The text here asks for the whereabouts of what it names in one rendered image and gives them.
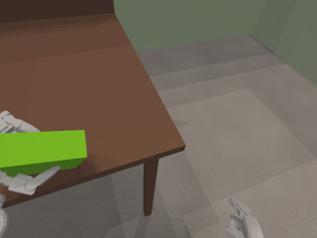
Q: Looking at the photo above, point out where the sponge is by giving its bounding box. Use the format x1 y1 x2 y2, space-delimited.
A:
0 130 87 178

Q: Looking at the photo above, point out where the left robot hand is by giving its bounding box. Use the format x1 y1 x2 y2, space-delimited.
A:
0 111 60 195

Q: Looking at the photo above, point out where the right robot hand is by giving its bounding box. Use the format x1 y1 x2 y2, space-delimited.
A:
226 197 264 238

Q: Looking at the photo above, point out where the table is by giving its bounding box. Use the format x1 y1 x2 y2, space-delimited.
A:
0 0 186 216

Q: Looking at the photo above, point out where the left robot forearm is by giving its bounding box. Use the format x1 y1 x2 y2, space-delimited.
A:
0 193 10 238

